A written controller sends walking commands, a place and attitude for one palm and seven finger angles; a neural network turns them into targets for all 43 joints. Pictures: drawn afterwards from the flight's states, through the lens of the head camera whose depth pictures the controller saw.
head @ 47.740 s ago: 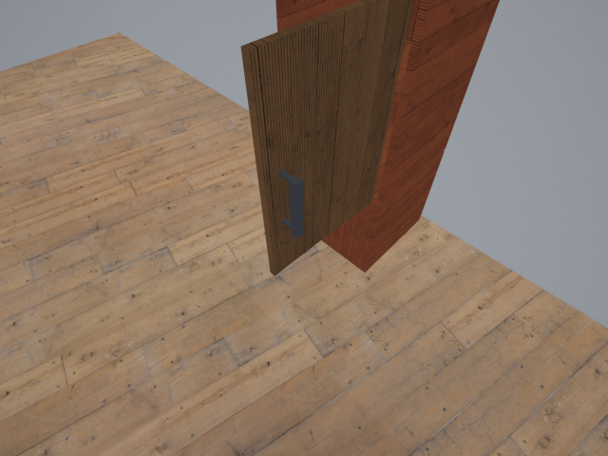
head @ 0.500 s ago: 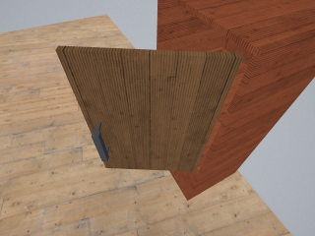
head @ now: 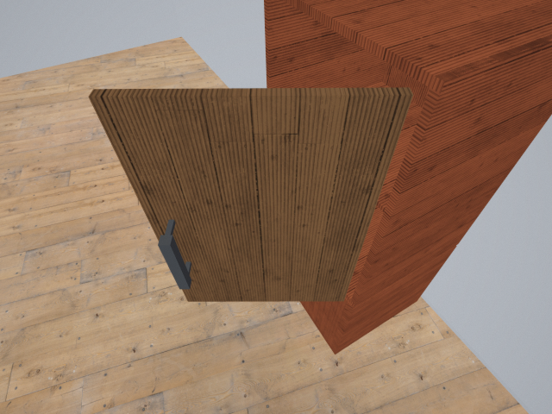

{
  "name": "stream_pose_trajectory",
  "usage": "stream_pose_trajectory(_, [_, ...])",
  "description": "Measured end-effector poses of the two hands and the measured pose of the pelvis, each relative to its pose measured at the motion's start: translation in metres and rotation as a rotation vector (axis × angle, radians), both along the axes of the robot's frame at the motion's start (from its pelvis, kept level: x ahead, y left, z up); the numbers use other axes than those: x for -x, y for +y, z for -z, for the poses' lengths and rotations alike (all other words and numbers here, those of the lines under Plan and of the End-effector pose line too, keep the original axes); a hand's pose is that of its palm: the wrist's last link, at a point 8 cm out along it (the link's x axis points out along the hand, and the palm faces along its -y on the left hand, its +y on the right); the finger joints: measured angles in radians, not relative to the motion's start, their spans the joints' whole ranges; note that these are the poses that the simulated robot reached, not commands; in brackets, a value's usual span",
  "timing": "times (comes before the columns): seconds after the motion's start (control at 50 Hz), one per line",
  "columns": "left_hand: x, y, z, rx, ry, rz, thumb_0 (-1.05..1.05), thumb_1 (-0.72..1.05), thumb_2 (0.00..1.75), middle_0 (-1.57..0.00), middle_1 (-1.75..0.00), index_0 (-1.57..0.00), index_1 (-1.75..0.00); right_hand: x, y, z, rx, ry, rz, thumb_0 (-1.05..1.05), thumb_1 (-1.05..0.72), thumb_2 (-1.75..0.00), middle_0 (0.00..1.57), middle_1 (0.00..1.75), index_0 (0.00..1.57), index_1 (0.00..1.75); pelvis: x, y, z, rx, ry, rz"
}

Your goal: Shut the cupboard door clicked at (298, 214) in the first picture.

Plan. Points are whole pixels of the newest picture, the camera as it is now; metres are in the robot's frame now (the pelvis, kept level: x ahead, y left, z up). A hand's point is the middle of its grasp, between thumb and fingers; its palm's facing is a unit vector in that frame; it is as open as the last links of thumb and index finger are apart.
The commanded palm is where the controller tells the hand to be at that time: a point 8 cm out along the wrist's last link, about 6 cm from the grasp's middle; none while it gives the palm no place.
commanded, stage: look again from close up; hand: left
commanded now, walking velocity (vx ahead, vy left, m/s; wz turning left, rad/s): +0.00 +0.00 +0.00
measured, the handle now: (178, 255) +0.41 +0.21 -0.08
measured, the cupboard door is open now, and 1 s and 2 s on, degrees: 60 60 60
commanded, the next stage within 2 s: raise the hand and make a fist in 0.30 s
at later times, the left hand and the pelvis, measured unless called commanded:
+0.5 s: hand out of the picture +0.08 +0.21 -0.12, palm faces +0.18 -0.96 -0.21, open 7.3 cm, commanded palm +0.08 +0.24 -0.07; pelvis -0.02 +0.01 +0.00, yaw +1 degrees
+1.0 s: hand out of the picture +0.10 +0.18 -0.05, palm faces +0.07 -1.00 -0.06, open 5.3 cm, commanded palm +0.09 +0.23 -0.07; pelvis -0.08 -0.02 -0.13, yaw +3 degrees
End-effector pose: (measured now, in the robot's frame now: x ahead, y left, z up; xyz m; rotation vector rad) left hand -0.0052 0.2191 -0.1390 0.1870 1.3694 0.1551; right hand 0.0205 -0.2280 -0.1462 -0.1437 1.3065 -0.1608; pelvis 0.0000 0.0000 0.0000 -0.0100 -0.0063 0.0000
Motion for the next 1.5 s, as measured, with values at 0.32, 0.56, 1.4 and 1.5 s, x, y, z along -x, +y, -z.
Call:
stream_pose_trajectory(0.32, [-0.006,0.020,-0.001,0.012,-0.031,0.020,0.00,0.91,0.90,-0.20,-0.30,-0.20,-0.30,0.027,0.019,-0.004,-0.013,0.051,-0.019,0.01,-0.92,-0.90,0.20,0.30,0.20,0.30,0.013,0.015,-0.002,-0.016,0.001,0.004])
stream_pose_trajectory(0.56, [-0.123,0.032,-0.103,-0.045,-0.822,-0.059,0.01,0.91,0.90,-0.23,-0.32,-0.23,-0.33,-0.022,0.001,-0.025,0.059,-0.353,-0.062,0.01,-0.91,-0.90,0.20,0.30,0.21,0.30,0.019,0.015,0.007,-0.018,0.046,-0.047])
stream_pose_trajectory(1.4, [-0.120,0.032,-0.068,0.135,-1.356,0.142,0.01,0.91,0.90,-0.94,-1.11,-0.94,-1.11,-0.065,-0.019,0.053,0.134,-0.509,-0.150,0.01,-0.91,-0.90,0.20,0.30,0.21,0.30,0.070,0.004,0.122,0.063,0.338,-0.032])
stream_pose_trajectory(1.5, [-0.124,0.026,-0.049,0.225,-1.276,0.159,0.01,0.90,0.90,-1.04,-1.21,-1.03,-1.21,-0.089,-0.006,0.044,0.138,-0.586,-0.163,0.01,-0.91,-0.90,0.20,0.30,0.20,0.30,0.071,0.011,0.125,0.071,0.347,-0.028])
